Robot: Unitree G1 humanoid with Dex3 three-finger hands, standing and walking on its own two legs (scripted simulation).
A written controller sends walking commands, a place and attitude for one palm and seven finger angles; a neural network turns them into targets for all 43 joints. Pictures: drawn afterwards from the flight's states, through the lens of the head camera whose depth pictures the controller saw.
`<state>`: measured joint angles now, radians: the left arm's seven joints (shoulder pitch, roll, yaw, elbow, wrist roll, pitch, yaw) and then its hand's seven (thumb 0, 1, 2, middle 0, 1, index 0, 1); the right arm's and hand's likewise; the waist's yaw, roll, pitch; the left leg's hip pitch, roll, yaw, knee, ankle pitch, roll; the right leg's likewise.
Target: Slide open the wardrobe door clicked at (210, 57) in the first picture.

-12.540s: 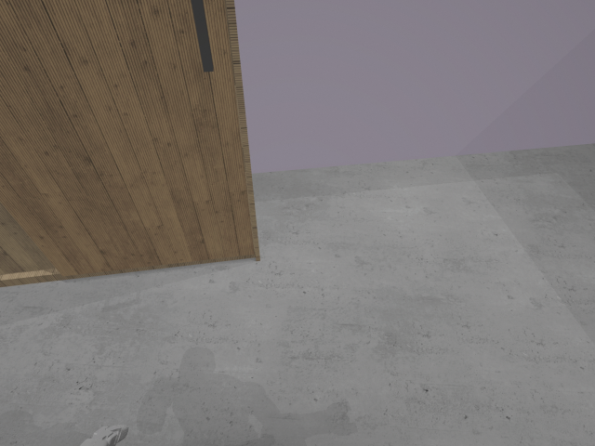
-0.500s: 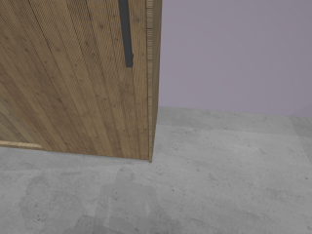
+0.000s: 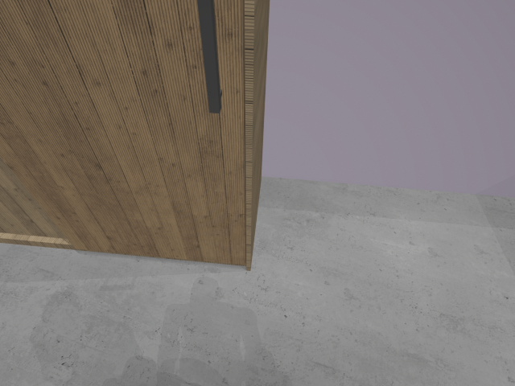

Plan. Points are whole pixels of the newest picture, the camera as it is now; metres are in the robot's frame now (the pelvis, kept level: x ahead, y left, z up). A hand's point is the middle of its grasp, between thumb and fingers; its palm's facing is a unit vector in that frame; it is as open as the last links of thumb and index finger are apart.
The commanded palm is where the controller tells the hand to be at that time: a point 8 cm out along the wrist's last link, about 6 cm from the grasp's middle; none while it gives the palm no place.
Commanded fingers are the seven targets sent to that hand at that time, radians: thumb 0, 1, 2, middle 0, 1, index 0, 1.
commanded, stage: look again from close up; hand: right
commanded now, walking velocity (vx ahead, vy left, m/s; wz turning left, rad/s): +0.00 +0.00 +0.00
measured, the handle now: (212, 45) +0.65 +0.13 +0.21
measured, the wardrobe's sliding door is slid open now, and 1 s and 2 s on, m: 0.00 0.00 0.00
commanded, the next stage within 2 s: shuffle to correct the standing spot in 0.32 s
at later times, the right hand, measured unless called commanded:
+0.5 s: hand out of the picture -0.01 -0.15 -0.17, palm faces +0.03 +0.98 -0.18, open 7.4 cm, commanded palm none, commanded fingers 0.00 -0.90 -0.90 0.20 0.30 0.20 0.30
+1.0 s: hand out of the picture +0.07 -0.03 -0.17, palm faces +0.08 +0.98 -0.18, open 7.4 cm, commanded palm none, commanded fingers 0.00 -0.90 -0.90 0.20 0.30 0.20 0.30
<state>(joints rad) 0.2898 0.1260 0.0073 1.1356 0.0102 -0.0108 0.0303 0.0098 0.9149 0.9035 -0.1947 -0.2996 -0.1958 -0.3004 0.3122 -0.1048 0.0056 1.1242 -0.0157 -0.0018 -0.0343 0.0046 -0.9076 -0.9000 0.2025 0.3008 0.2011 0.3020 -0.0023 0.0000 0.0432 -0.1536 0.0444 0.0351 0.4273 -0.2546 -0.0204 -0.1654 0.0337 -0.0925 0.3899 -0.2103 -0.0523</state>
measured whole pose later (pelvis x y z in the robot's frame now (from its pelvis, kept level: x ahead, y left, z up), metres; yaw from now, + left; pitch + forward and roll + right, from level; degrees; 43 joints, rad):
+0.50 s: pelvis +0.01 +0.01 +0.00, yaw +0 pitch -1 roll -1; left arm 0.30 0.12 0.00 1.14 0.01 -0.02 0.03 0.01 0.91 0.90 -0.19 -0.30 -0.20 -0.30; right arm 0.30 -0.12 0.00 1.12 -0.02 -0.01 -0.03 0.01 -0.91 -0.90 0.20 0.30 0.20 0.30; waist 0.00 -0.01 0.04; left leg -0.14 0.03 0.04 0.42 -0.26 0.00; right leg -0.15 0.02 -0.09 0.38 -0.22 -0.03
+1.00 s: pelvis +0.09 +0.13 +0.00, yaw -2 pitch +1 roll -1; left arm 0.27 0.20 0.08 1.10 0.03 0.02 0.03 0.01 0.91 0.90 -0.19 -0.30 -0.19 -0.30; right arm 0.33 -0.12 -0.04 1.06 -0.03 -0.01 -0.01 0.00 -0.91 -0.90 0.20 0.30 0.20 0.30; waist 0.01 0.00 0.04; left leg -0.15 -0.05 0.16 0.41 -0.29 0.11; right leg -0.50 -0.09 -0.09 1.12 -0.38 0.00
